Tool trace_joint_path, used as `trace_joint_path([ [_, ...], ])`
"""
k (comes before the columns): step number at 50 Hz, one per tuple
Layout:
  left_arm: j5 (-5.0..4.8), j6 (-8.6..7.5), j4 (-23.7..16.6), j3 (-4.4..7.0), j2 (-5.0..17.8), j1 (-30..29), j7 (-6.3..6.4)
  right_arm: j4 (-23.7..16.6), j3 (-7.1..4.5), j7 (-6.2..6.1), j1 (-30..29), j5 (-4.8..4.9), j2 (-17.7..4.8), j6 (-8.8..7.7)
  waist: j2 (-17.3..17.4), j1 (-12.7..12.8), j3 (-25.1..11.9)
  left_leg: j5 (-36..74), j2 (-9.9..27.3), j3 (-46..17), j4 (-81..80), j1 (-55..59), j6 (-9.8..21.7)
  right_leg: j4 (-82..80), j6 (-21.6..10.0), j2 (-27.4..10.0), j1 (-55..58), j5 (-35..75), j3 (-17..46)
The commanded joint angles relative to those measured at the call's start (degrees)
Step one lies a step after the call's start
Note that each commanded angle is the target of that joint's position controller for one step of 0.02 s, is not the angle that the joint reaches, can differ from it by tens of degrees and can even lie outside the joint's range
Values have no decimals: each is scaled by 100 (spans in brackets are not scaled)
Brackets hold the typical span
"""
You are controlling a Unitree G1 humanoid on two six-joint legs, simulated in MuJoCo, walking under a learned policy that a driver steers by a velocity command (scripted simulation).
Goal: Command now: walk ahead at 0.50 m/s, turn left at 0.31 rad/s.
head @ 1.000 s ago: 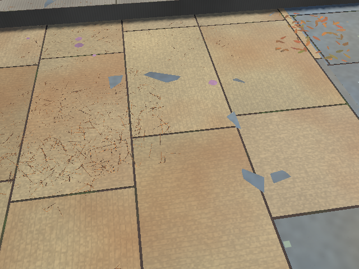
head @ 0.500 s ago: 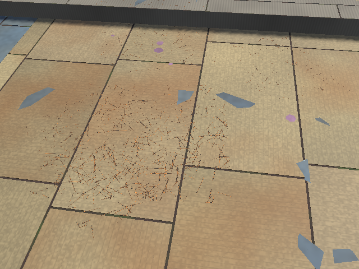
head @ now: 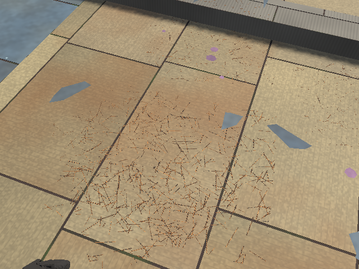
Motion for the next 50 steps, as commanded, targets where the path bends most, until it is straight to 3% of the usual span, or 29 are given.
trace_joint_path([
  [1, -5, 4, -206, 8, 188, -30, -24, -306, -172, -98, -164, 17, -792, -101, 518, 63, -353, 1498, 1215, -676, -700, -242, 784, -1174, 89, 134, 473, 1209, -324],
  [4, -128, -38, -247, -23, 191, -543, -119, -154, -163, -75, 119, 12, -908, -117, 671, -266, -244, 732, 1393, -648, -718, -10, 660, -2067, -32, 273, 663, 1975, -428],
  [8, -196, -70, -430, 19, 352, -934, -274, 65, -183, -63, 357, 1, -1001, -93, 654, -390, 9, 874, 1961, -851, -499, 1080, 616, -2513, -419, 312, 19, 1373, -338],
  [11, -200, -62, -412, 71, 452, -579, -369, 116, -227, -110, 212, 6, -1091, -32, 711, -115, -92, 2140, 2102, -643, -70, 1520, 402, -2662, -750, 508, 373, 561, -432],
  [13, -158, -35, -70, 267, 763, 671, -331, 31, -195, -152, 6, -30, -1025, 28, 527, 543, -902, 3883, 1664, -81, 1475, 1225, 128, -2837, -1052, 923, 2215, 760, -728],
  [14, -144, -12, 36, 371, 1143, 1559, -291, -132, -98, -208, 84, -154, -831, 29, -101, 824, -1622, 2561, 1355, 234, 3178, 153, -120, -2768, -1402, 90, 3809, 1165, 517],
  [15, -167, -22, 87, 458, 1554, 1745, -337, -245, 56, -142, 828, -154, -312, -101, -1622, 400, -2113, -1732, 228, 262, 5138, -2283, -624, -3422, -2455, -1092, 5697, -30, 3479],
  [16, -253, -2, 64, 334, 971, 1853, -341, -224, 20, -85, 473, -48, -724, -223, -1022, 713, -2151, -2142, 440, -470, 5608, -3049, -580, -4026, -2323, -1096, 5939, -1270, 4173],
  [17, -208, 24, -12, 277, 780, 1515, -298, -407, -43, -37, -187, 108, -961, -306, -587, 790, -1327, -1621, 695, -437, 5599, -3377, -520, -4114, -2078, -950, 5290, -1143, 3391],
  [18, -150, 57, -92, 265, 767, 1227, -274, -496, -10, -50, -535, 54, -883, -360, 30, 685, -919, -1240, 899, -340, 5305, -3249, -489, -4146, -1938, -728, 4567, -587, 2829],
  [19, -134, 78, -141, 242, 711, 1027, -262, -560, -26, -72, -682, -73, -848, -390, 231, 529, -606, -998, 1039, -299, 4866, -3101, -528, -4217, -1927, -547, 3979, 115, 2445],
  [20, -91, 72, -181, 209, 645, 923, -240, -582, -48, -87, -611, -132, -828, -374, 70, 347, -592, -819, 1149, -319, 4566, -2762, -567, -4308, -1893, -359, 3640, 618, 2165],
  [23, -145, 68, -146, 208, 633, 894, -176, -521, -27, -129, -446, -169, -683, -254, -169, 187, -524, -714, 1161, -161, 3966, -2564, -816, -4450, -1961, -132, 3156, 1443, 1682],
  [27, -199, 135, 40, 269, 824, 1185, -42, -680, 41, -163, -1178, -163, -489, -210, -160, 396, -338, 420, 999, -86, 2612, -2545, -1053, -4461, -1776, 152, 2786, 1667, 1281],
  [30, -235, 210, 180, 277, 839, 1442, 30, -777, 74, -101, -1787, -117, -398, -280, -271, 624, -320, 1199, 769, -63, 1619, -2166, -1055, -4318, -1554, 308, 2716, 1408, 1265],
  [35, -266, 343, 342, 284, 798, 1701, 84, -905, 11, 26, -2308, -36, -537, -414, -348, 723, -260, 1038, 562, -239, 763, -1899, -861, -3835, -1463, 107, 3354, 1123, 1944],
  [37, -247, 387, 327, 315, 825, 1563, 104, -848, -61, 28, -2060, -9, -669, -458, -525, 539, -275, 613, 560, -248, 607, -1466, -705, -3549, -1391, 27, 3460, 1430, 2174],
  [38, -238, 399, 283, 308, 783, 1422, 95, -739, -129, -1, -1624, -11, -772, -481, -566, 293, -451, 623, 538, -140, 386, -810, -560, -3228, -1298, 146, 3369, 1851, 2136],
  [39, -212, 387, 202, 251, 618, 1286, 61, -618, -217, -44, -969, -62, -940, -501, -455, -51, -955, 755, 835, -256, 337, 362, -311, -2443, -1127, 411, 3058, 2115, 1894],
  [40, -105, 361, 73, 143, 327, 1303, 36, -551, -307, -105, -24, -129, -1263, -482, 147, -407, -1838, 421, 1826, -1220, 538, 1993, 90, -897, -917, 783, 2253, 1059, 1394],
  [41, -241, 311, -11, 27, -4, 2211, 23, -351, -371, -85, 335, -151, -1539, -402, 1993, 11, -2375, -380, 3102, -3745, 210, 3619, 1075, 712, -565, 1550, 211, -2267, 756],
  [42, -315, 301, 129, 125, 611, 2179, 39, -424, -288, -71, 206, -6, -1015, -362, 1502, -85, -1934, -1591, 3179, -4158, -62, 3236, 980, 1430, -487, 962, -454, -2160, 736],
  [43, -285, 328, 71, 216, 906, 1504, 32, -472, -201, -100, -46, -3, -682, -328, 891, -243, -1131, -1538, 2862, -3215, -197, 2469, 697, 1582, -425, 770, -575, -1584, 605],
  [44, -221, 347, -7, 229, 850, 1163, 36, -466, -159, -99, -295, -50, -620, -293, 487, -152, -645, -899, 2592, -2487, -345, 1733, 527, 1487, -372, 590, -442, -1165, 406],
  [45, -164, 339, -92, 245, 766, 950, 15, -406, -127, -94, -424, -70, -534, -280, 469, -63, -315, -357, 2371, -2003, -500, 1225, 467, 1272, -343, 451, -381, -905, 362],
  [47, -236, 375, -137, 222, 511, 1019, -51, -313, -97, -88, -502, -112, -455, -310, 762, 127, -197, 130, 2097, -1274, -802, 669, 387, 1040, -340, 250, -51, -672, 224],
  [50, -211, 431, -279, 161, 276, 808, -82, -119, -160, -68, -473, -54, -623, -368, 710, 172, -107, 708, 2139, -674, -1084, 460, 537, 628, -243, 118, -218, -410, 105],
])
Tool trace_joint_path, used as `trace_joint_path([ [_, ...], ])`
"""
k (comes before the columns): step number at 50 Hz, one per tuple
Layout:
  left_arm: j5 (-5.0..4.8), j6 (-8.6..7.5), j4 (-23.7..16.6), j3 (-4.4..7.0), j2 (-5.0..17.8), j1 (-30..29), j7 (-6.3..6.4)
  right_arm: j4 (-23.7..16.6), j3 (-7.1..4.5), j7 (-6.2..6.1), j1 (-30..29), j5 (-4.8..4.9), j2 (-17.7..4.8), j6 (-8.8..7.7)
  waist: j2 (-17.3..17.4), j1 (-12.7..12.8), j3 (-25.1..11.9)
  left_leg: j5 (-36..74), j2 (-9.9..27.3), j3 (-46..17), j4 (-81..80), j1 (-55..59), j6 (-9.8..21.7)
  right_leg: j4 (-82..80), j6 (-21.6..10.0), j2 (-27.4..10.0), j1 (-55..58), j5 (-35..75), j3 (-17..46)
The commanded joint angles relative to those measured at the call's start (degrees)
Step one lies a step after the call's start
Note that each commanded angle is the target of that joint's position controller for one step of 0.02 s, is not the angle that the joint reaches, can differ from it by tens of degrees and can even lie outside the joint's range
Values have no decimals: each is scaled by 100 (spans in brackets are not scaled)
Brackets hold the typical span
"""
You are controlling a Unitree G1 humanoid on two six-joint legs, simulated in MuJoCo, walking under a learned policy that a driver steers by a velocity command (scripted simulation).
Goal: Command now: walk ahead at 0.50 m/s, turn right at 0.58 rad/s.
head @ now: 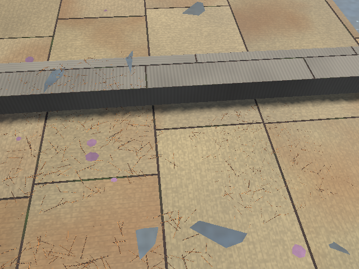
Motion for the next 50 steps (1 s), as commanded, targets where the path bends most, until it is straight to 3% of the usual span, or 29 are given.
trace_joint_path([
  [1, 27, -40, -522, 24, 134, -146, -36, -196, -193, -3, -133, 13, -766, -112, 790, 46, 53, 1077, 1697, -1142, -1175, 431, 988, -349, 111, -397, -887, 473, 193],
  [6, 41, -166, -666, -84, -52, -904, -169, 80, -205, 1, 94, 54, -966, -50, 582, -215, 116, 1603, 1486, -250, -1185, 536, 828, -2032, 6, -278, -495, 1822, -81],
  [9, 17, -217, -863, -120, -61, -1459, -258, 305, -226, 22, 452, 157, -1129, 20, 575, -366, 274, 1543, 1644, -166, -1162, 873, 798, -2756, -124, -151, -349, 1809, -289],
  [11, 21, -229, -984, -99, 27, -1652, -301, 449, -241, 26, 606, 212, -1208, 93, 643, -327, 325, 1925, 1831, -191, -982, 1283, 747, -3068, -270, -62, -328, 1357, -382],
  [13, 71, -239, -982, -16, 199, -1406, -308, 550, -249, 8, 639, 255, -1324, 172, 816, -45, 88, 3402, 1862, -150, -381, 1494, 640, -3367, -476, 182, 364, 870, -599],
  [14, 96, -249, -801, 96, 382, -718, -280, 594, -222, -5, 583, 279, -1337, 215, 823, 407, -312, 4203, 1705, 0, 420, 1321, 521, -3693, -639, 362, 1433, 1086, -754],
  [15, 118, -239, -531, 255, 709, 188, -208, 592, -148, -26, 615, 245, -1218, 208, 761, 836, -874, 3943, 1442, 144, 1544, 567, 331, -3653, -804, 260, 2982, 1410, -599],
  [16, 274, -211, -426, 406, 1385, 1075, -103, 333, 63, 15, 908, 91, -660, 116, -304, 952, -1953, 1476, 824, 269, 3839, -1623, -45, -3435, -1535, -1430, 5487, 1526, 1567],
  [17, 185, -199, -411, 352, 1240, 1156, -81, 426, 143, 49, 1094, 113, -493, 14, -907, 865, -2821, -2281, 152, -591, 5191, -2576, -178, -4297, -2062, -2276, 5932, 1118, 3568],
  [18, 184, -216, -399, 225, 849, 918, -95, 348, -63, 70, 614, 310, -1116, -25, -370, 969, -2044, -2137, 443, -1052, 5575, -3062, -120, -4474, -1762, -2068, 5238, 886, 2884],
  [19, 154, -242, -348, 161, 652, 588, -94, 198, -60, 65, 227, 373, -1060, -24, -338, 780, -1217, -1696, 715, -847, 5384, -3233, -92, -4599, -1528, -1794, 4421, 978, 1957],
  [20, 141, -284, -293, 97, 430, 231, -120, 190, -51, 34, 92, 286, -943, 18, -148, 557, -723, -1278, 910, -761, 5011, -3096, -127, -4837, -1374, -1514, 3651, 1138, 1376],
  [21, 157, -346, -295, 52, 238, -48, -139, 240, -90, 9, 178, 211, -906, 105, -283, 343, -476, -927, 1066, -797, 4753, -2779, -162, -5087, -1270, -1319, 3080, 1234, 942],
  [22, 185, -404, -276, 53, 180, -231, -151, 325, -80, 3, 404, 209, -782, 204, -365, 170, -367, -654, 1114, -816, 4703, -2413, -211, -5350, -1233, -1223, 2653, 1223, 665],
  [24, 216, -528, -161, 89, 183, -364, -147, 376, -56, -16, 531, 213, -544, 340, -229, 11, -195, -345, 1103, -837, 4625, -2304, -306, -5687, -1281, -1229, 2275, 1587, 233],
  [26, 267, -582, -20, 125, 232, -358, -105, 284, -72, -45, 304, 202, -516, 392, -100, -1, 13, 88, 1093, -965, 4277, -2608, -372, -5817, -1241, -1206, 2268, 1917, -194],
  [31, 227, -551, 226, 194, 446, -180, 12, 30, 6, 110, -491, 144, -338, 324, 51, 253, 261, 1440, 982, -649, 2579, -2627, -294, -5909, -1034, -1081, 2577, 2152, -1072],
  [35, 107, -424, 469, 280, 646, 173, 47, -317, 42, 248, -1147, 143, -340, 332, 161, 493, 495, 1202, 930, -388, 1852, -2898, -68, -5727, -962, -1357, 3359, 2318, -1297],
  [37, 49, -311, 560, 298, 724, 181, 68, -469, 23, 302, -1245, 77, -371, 317, 121, 417, 511, 718, 715, -172, 1561, -2693, 81, -5218, -870, -1399, 3577, 3702, -1389],
  [39, 0, -219, 577, 321, 881, 86, 127, -437, -96, 324, -704, 24, -590, 295, -131, 58, -8, 350, 265, 127, 1449, -1769, 263, -4208, -692, -1305, 3709, 5642, -1431],
  [40, -17, -179, 569, 301, 863, -27, 145, -235, -232, 297, 62, 26, -817, 276, -48, -375, -460, 819, 10, 195, 1027, -739, 409, -3221, -506, -1069, 3525, 5749, -1554],
  [41, 36, -211, 556, 231, 713, 117, 150, -109, -375, 192, 611, 19, -1201, 294, 297, -624, -890, 2402, 197, -207, 830, 590, 578, -1988, -200, -735, 2724, 4668, -1639],
  [42, 362, -298, 408, 0, -13, 715, 64, -107, -420, 59, 718, -67, -1753, 339, 1955, -118, -1636, 5608, 1793, -2143, 1541, 2786, 1435, 229, 203, 81, 582, -1122, -1540],
  [43, 176, -393, 601, -68, 175, 1052, -29, -265, -299, 100, 817, -75, -1507, 306, 1602, -272, -3112, 5321, 2792, -4012, 948, 3503, 2424, 1530, 320, 538, 17, -2493, -174],
  [44, -88, -390, 620, 83, 650, 418, -54, -271, -241, 133, 682, -59, -1220, 319, 807, -532, -2735, 4987, 2440, -3217, 695, 2989, 2123, 1581, 243, 212, -99, -2079, 205],
  [45, -114, -371, 431, 40, 527, -22, -18, -227, -196, 131, 268, 45, -1046, 300, 709, -368, -1813, 4357, 2150, -2541, 578, 2257, 1799, 1128, 180, -41, -466, -1659, 27],
  [46, 5, -323, 470, 33, 461, -243, 57, -230, -112, 116, -78, 93, -793, 289, 394, -221, -1195, 4002, 1928, -2171, 356, 1412, 1575, 719, 198, -222, -416, -1330, -65],
  [47, 73, -233, 491, 62, 473, -212, 112, -230, -64, 91, -326, 51, -669, 289, 446, -1, -964, 3844, 1801, -1912, 133, 676, 1479, 411, 215, -335, 36, -1046, -31],
  [50, 113, -9, 659, 29, 214, 238, 194, -185, -54, 92, -717, -109, -662, 235, 670, 387, -875, 3917, 1553, -1278, -239, -428, 1412, -501, 313, -306, 1061, -659, -118],
])
Over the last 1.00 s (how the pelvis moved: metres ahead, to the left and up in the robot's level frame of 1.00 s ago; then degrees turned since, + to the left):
0.56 -0.12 0.00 -28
